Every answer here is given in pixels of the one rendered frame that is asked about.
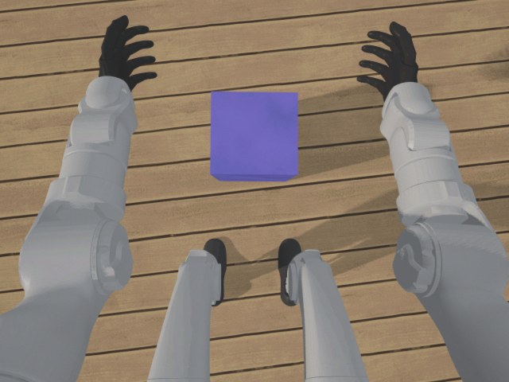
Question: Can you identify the robot left upper arm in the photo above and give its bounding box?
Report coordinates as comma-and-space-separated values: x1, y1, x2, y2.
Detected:
0, 218, 134, 382

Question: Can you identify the robot right shin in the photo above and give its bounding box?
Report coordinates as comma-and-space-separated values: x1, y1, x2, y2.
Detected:
286, 249, 332, 293

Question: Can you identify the right robot forearm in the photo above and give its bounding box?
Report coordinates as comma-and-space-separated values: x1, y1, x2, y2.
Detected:
380, 82, 509, 288

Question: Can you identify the left robot forearm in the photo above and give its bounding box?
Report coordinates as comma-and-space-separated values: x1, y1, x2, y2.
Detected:
18, 76, 138, 290

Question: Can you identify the robot right upper arm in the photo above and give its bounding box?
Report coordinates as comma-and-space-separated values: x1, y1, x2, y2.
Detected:
393, 221, 509, 382

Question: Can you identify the left robot hand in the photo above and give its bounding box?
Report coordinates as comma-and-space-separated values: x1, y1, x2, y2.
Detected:
99, 15, 157, 91

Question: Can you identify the carton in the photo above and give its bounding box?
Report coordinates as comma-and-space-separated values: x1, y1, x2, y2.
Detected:
210, 92, 298, 181

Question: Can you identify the right robot thigh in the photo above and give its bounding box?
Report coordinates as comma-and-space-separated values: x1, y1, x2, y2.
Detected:
289, 258, 369, 382

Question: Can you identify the right robot hand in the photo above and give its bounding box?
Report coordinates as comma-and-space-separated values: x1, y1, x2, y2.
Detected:
357, 21, 418, 103

